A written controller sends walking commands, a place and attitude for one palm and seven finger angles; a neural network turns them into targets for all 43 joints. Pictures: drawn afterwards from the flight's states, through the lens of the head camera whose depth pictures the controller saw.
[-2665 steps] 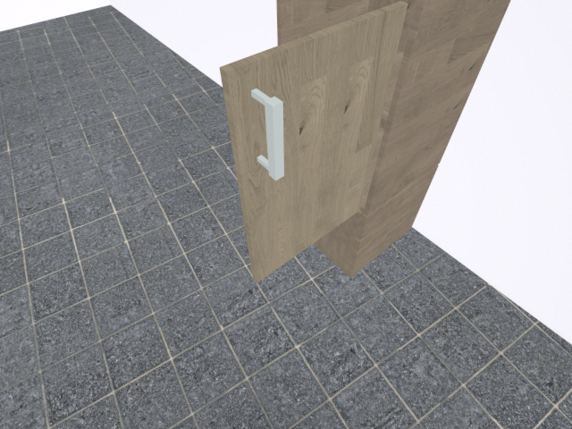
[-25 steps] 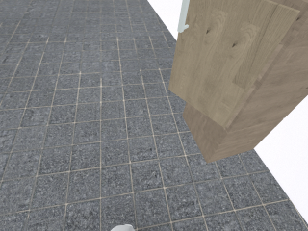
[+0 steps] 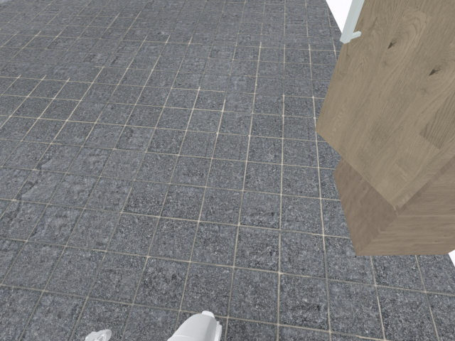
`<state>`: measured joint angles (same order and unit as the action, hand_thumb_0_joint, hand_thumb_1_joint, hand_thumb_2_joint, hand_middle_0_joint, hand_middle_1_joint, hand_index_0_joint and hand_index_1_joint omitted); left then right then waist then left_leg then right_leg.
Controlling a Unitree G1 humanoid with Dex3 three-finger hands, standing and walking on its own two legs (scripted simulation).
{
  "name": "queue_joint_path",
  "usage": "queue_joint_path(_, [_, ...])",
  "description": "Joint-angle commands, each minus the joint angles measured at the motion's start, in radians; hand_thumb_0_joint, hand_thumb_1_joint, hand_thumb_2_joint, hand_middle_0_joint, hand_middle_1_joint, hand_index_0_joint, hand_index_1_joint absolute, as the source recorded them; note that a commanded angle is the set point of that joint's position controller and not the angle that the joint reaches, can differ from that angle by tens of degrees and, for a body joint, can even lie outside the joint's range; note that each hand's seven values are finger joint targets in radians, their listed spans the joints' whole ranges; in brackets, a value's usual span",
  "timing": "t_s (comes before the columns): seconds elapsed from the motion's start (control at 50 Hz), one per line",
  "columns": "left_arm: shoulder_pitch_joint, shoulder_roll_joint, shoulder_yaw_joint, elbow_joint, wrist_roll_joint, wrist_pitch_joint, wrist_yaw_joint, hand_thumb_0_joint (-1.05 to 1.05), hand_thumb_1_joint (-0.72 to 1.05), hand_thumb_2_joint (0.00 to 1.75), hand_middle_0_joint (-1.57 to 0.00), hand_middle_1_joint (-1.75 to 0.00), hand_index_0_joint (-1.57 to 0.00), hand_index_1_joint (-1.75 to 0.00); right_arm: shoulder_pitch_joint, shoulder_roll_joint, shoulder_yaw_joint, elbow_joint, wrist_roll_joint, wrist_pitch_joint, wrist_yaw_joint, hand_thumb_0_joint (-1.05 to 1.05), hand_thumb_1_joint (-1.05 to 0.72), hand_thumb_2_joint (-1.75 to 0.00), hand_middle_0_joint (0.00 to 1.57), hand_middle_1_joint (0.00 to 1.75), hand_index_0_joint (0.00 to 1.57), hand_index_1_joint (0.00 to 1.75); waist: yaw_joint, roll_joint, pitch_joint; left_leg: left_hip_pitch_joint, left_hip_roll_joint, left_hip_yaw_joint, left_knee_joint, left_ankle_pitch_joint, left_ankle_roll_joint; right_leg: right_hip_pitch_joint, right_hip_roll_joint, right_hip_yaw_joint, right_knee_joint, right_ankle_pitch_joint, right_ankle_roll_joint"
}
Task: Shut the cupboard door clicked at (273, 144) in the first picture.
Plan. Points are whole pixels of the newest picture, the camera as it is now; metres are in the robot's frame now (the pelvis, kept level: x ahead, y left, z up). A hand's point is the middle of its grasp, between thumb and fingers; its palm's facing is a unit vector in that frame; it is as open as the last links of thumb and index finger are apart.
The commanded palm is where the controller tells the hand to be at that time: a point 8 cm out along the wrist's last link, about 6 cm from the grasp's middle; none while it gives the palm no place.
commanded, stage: walk to a spot facing it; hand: left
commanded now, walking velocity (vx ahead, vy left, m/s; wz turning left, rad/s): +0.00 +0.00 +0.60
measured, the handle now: (360, 11) +0.84 -0.31 +0.14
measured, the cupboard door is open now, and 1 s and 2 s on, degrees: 28 28 28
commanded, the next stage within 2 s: turn to face it in 1.28 s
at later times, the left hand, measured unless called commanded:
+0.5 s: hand out of the picture +0.03 +0.24 -0.16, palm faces +0.36 -0.90 -0.23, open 7.4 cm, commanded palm none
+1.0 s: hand out of the picture +0.02 +0.23 -0.20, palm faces +0.66 -0.73 -0.17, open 7.4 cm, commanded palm none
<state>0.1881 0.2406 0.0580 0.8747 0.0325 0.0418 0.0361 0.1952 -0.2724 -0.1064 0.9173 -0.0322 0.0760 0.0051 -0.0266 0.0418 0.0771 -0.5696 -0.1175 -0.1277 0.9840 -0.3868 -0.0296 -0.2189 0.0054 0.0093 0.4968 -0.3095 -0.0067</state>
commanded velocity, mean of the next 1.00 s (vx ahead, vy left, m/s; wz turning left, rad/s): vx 0.23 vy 0.00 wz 0.59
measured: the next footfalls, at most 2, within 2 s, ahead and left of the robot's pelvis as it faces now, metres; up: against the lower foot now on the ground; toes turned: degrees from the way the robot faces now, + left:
left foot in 0.28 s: +0.03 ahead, +0.14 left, +0.00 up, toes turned +15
right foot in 0.60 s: +0.18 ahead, -0.09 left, +0.00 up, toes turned +20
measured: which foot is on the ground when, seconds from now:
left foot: up 0.00-0.26, down 0.28-0.60, up 0.62-0.94, down 0.96-1.00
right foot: down 0.00-0.28, up 0.30-0.58, down 0.60-0.96, up 0.98-1.00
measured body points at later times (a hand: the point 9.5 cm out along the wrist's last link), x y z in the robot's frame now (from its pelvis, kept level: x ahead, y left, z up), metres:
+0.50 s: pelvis +0.03 +0.02 +0.00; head +0.07 +0.04 +0.45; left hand +0.01 +0.29 -0.15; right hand +0.20 -0.18 -0.13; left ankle -0.01 +0.13 -0.73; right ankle +0.09 -0.12 -0.69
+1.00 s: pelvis +0.15 +0.10 -0.02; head +0.18 +0.15 +0.42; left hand -0.02 +0.27 -0.18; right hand +0.41 -0.02 -0.14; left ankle +0.17 +0.22 -0.74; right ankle +0.15 -0.09 -0.70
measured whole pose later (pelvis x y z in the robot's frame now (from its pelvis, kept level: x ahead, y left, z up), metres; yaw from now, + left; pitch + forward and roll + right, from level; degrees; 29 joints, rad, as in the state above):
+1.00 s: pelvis +0.15 +0.10 -0.02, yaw +40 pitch +0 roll -1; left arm 0.37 0.19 0.07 0.97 0.03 -0.01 -0.01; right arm 0.13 -0.22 -0.05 0.87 -0.03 -0.02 0.05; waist 0.00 -0.03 0.12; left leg -0.46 0.02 0.11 0.68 -0.16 0.08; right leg -0.18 -0.19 -0.22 0.89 -0.53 0.07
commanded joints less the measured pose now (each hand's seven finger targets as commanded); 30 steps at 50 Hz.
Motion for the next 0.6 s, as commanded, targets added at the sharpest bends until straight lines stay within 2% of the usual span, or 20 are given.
queue_joint_path(0.0, [-0.038, 0.140, 0.038, -0.072, 0.001, -0.053, 0.009, 0.00, 0.90, 0.90, -0.20, -0.30, -0.20, -0.30, 0.012, -0.047, 0.002, -0.091, 0.013, -0.028, 0.018, 0.00, -0.90, -0.90, 0.20, 0.30, 0.20, 0.30, -0.019, -0.214, -0.027, -0.053, 0.109, 0.086, 0.162, -0.047, -0.023, 0.097, -0.301, 0.092, -0.110, 0.496, -0.145])
queue_joint_path(0.04, [0.076, 0.168, 0.049, -0.043, -0.001, -0.054, 0.009, 0.00, 0.90, 0.90, -0.20, -0.30, -0.20, -0.30, -0.064, -0.025, 0.018, -0.110, 0.016, -0.030, 0.019, 0.00, -0.90, -0.90, 0.20, 0.30, 0.20, 0.30, 0.038, -0.209, -0.065, -0.029, 0.107, 0.139, 0.022, -0.073, -0.023, 0.207, -0.306, 0.053, -0.046, 0.699, -0.127])
queue_joint_path(0.1, [0.158, 0.192, 0.057, -0.021, 0.002, -0.048, 0.004, 0.00, 0.90, 0.90, -0.20, -0.30, -0.20, -0.30, -0.121, -0.006, 0.032, -0.122, 0.019, -0.030, 0.022, 0.00, -0.90, -0.90, 0.20, 0.30, 0.20, 0.30, 0.072, -0.249, -0.056, 0.034, 0.092, 0.196, -0.111, -0.082, -0.013, 0.235, -0.306, 0.013, -0.017, 0.817, -0.102])
queue_joint_path(0.16, [0.158, 0.189, 0.063, -0.025, 0.003, -0.045, 0.004, 0.00, 0.90, 0.90, -0.20, -0.30, -0.20, -0.30, -0.110, -0.010, 0.031, -0.115, 0.024, -0.034, 0.020, 0.00, -0.90, -0.90, 0.20, 0.30, 0.20, 0.30, 0.062, -0.295, -0.085, 0.117, 0.089, 0.217, -0.228, -0.055, 0.004, 0.228, -0.322, -0.011, 0.017, 0.822, -0.095])
queue_joint_path(0.18, [0.149, 0.191, 0.063, -0.026, 0.004, -0.044, 0.003, 0.00, 0.90, 0.90, -0.20, -0.30, -0.20, -0.30, -0.088, -0.017, 0.030, -0.109, 0.025, -0.037, 0.020, 0.00, -0.90, -0.90, 0.20, 0.30, 0.20, 0.30, 0.045, -0.303, -0.089, 0.169, 0.083, 0.231, -0.305, -0.020, 0.008, 0.212, -0.314, -0.035, 0.051, 0.818, -0.078])
queue_joint_path(0.2, [0.134, 0.192, 0.065, -0.032, -0.003, -0.044, 0.002, 0.00, 0.90, 0.90, -0.20, -0.30, -0.20, -0.30, -0.039, -0.031, 0.027, -0.095, 0.021, -0.043, 0.016, 0.00, -0.90, -0.90, 0.20, 0.30, 0.20, 0.30, 0.015, -0.262, -0.119, 0.266, 0.072, 0.234, -0.419, 0.071, 0.017, 0.186, -0.303, -0.069, 0.122, 0.809, -0.053])
queue_joint_path(0.22, [0.136, 0.180, 0.061, -0.041, -0.012, -0.042, -0.001, 0.00, 0.90, 0.90, -0.20, -0.30, -0.20, -0.30, 0.030, -0.069, 0.017, -0.073, 0.015, -0.052, 0.015, 0.00, -0.90, -0.90, 0.20, 0.30, 0.20, 0.30, -0.023, -0.171, -0.176, 0.460, 0.121, 0.186, -0.538, 0.302, 0.038, 0.072, -0.281, -0.116, 0.271, 0.674, -0.008])
queue_joint_path(0.24, [0.159, 0.116, 0.050, -0.071, -0.020, -0.038, -0.008, 0.00, 0.90, 0.90, -0.20, -0.30, -0.20, -0.30, 0.083, -0.184, -0.011, -0.067, 0.004, -0.061, 0.008, 0.00, -0.90, -0.90, 0.20, 0.30, 0.20, 0.30, -0.044, 0.140, -0.255, 0.701, 0.398, -0.149, -0.526, 0.717, 0.167, -0.228, -0.155, -0.176, 0.499, 0.112, 0.067])
queue_joint_path(0.26, [0.103, 0.071, 0.028, -0.109, -0.013, -0.035, -0.006, 0.00, 0.90, 0.90, -0.20, -0.30, -0.20, -0.30, 0.158, -0.229, -0.020, -0.048, 0.011, -0.052, 0.002, 0.00, -0.90, -0.90, 0.20, 0.30, 0.20, 0.30, -0.075, 0.225, -0.281, 0.701, 0.542, -0.280, -0.548, 0.935, 0.289, -0.326, -0.106, -0.100, 0.634, -0.380, 0.067])
queue_joint_path(0.28, [0.026, 0.088, 0.029, -0.126, -0.008, -0.023, 0.002, 0.00, 0.90, 0.90, -0.20, -0.30, -0.20, -0.30, 0.178, -0.215, -0.013, -0.039, 0.008, -0.051, -0.010, 0.00, -0.90, -0.90, 0.20, 0.30, 0.20, 0.30, -0.091, 0.137, -0.240, 0.638, 0.523, -0.274, -0.553, 0.740, 0.298, -0.368, -0.120, -0.031, 0.668, -0.367, 0.064])
queue_joint_path(0.3, [-0.027, 0.080, 0.033, -0.119, -0.009, -0.024, -0.002, 0.00, 0.90, 0.90, -0.20, -0.30, -0.20, -0.30, 0.151, -0.193, -0.007, -0.046, 0.001, -0.056, -0.022, 0.00, -0.90, -0.90, 0.20, 0.30, 0.20, 0.30, -0.090, 0.146, -0.181, 0.567, 0.479, -0.281, -0.586, 0.518, 0.282, -0.393, -0.125, -0.016, 0.672, -0.313, 0.065])
queue_joint_path(0.32, [-0.046, 0.079, 0.037, -0.112, -0.009, -0.024, -0.013, 0.00, 0.90, 0.90, -0.20, -0.30, -0.20, -0.30, 0.093, -0.165, 0.001, -0.062, -0.003, -0.059, -0.025, 0.00, -0.90, -0.90, 0.20, 0.30, 0.20, 0.30, -0.067, 0.142, -0.108, 0.485, 0.430, -0.251, -0.623, 0.338, 0.256, -0.395, -0.131, -0.004, 0.662, -0.237, 0.066])
queue_joint_path(0.36, [-0.018, 0.073, 0.040, -0.094, -0.005, -0.024, -0.035, 0.00, 0.90, 0.90, -0.20, -0.30, -0.20, -0.30, 0.021, -0.154, 0.009, -0.079, -0.004, -0.068, -0.022, 0.00, -0.90, -0.90, 0.20, 0.30, 0.20, 0.30, -0.022, 0.128, -0.052, 0.400, 0.362, -0.199, -0.670, 0.126, 0.219, -0.362, -0.116, -0.024, 0.571, -0.162, 0.069])
queue_joint_path(0.4, [-0.006, 0.070, 0.040, -0.083, -0.003, -0.027, -0.050, 0.00, 0.90, 0.90, -0.20, -0.30, -0.20, -0.30, 0.011, -0.160, 0.006, -0.080, -0.003, -0.075, -0.020, 0.00, -0.90, -0.90, 0.20, 0.30, 0.20, 0.30, -0.011, 0.128, -0.058, 0.363, 0.321, -0.173, -0.696, 0.006, 0.205, -0.309, -0.090, -0.050, 0.457, -0.127, 0.071])
queue_joint_path(0.48, [0.021, 0.070, 0.039, -0.086, 0.001, -0.041, -0.059, 0.00, 0.90, 0.90, -0.20, -0.30, -0.20, -0.30, 0.003, -0.160, 0.001, -0.080, -0.004, -0.075, -0.014, 0.00, -0.90, -0.90, 0.20, 0.30, 0.20, 0.30, 0.010, 0.140, -0.033, 0.274, 0.285, -0.198, -0.687, -0.116, 0.197, -0.168, -0.033, -0.095, 0.231, -0.079, 0.073])
queue_joint_path(0.5, [0.054, 0.071, 0.041, -0.075, 0.002, -0.045, -0.062, 0.00, 0.90, 0.90, -0.20, -0.30, -0.20, -0.30, -0.014, -0.161, 0.000, -0.081, -0.003, -0.073, -0.013, 0.00, -0.90, -0.90, 0.20, 0.30, 0.20, 0.30, 0.029, 0.135, -0.038, 0.227, 0.276, -0.196, -0.666, -0.146, 0.190, -0.095, -0.014, -0.110, 0.185, -0.038, 0.074])
queue_joint_path(0.52, [0.112, 0.075, 0.046, -0.059, 0.003, -0.051, -0.062, 0.00, 0.90, 0.90, -0.20, -0.30, -0.20, -0.30, -0.033, -0.150, -0.001, -0.085, 0.000, -0.072, -0.012, 0.00, -0.90, -0.90, 0.20, 0.30, 0.20, 0.30, 0.060, 0.109, -0.043, 0.162, 0.246, -0.180, -0.611, -0.169, 0.175, 0.019, 0.007, -0.124, 0.107, -0.006, 0.075])
queue_joint_path(0.54, [0.189, 0.103, 0.058, -0.036, 0.006, -0.062, -0.059, 0.00, 0.90, 0.90, -0.20, -0.30, -0.20, -0.30, -0.053, -0.126, 0.003, -0.093, 0.007, -0.073, -0.012, 0.00, -0.90, -0.90, 0.20, 0.30, 0.20, 0.30, 0.102, 0.029, -0.051, 0.030, 0.188, -0.137, -0.494, -0.199, 0.146, 0.187, -0.016, -0.088, 0.004, -0.018, 0.067])
queue_joint_path(0.56, [0.286, 0.177, 0.075, -0.021, 0.017, -0.078, -0.045, 0.00, 0.90, 0.90, -0.20, -0.30, -0.20, -0.30, -0.047, -0.054, 0.018, -0.110, 0.020, -0.080, -0.008, 0.00, -0.90, -0.90, 0.20, 0.30, 0.20, 0.30, 0.150, -0.215, -0.096, -0.142, 0.072, -0.015, -0.223, -0.233, 0.090, 0.358, -0.223, 0.159, -0.186, -0.251, 0.015])
queue_joint_path(0.58, [0.308, 0.247, 0.083, -0.031, 0.016, -0.075, -0.029, 0.00, 0.90, 0.90, -0.20, -0.30, -0.20, -0.30, -0.086, -0.011, 0.026, -0.146, 0.021, -0.085, -0.001, 0.00, -0.90, -0.90, 0.20, 0.30, 0.20, 0.30, 0.170, -0.398, -0.064, -0.244, 0.024, 0.068, 0.077, -0.284, 0.052, 0.312, -0.482, 0.536, -0.366, -0.453, -0.091])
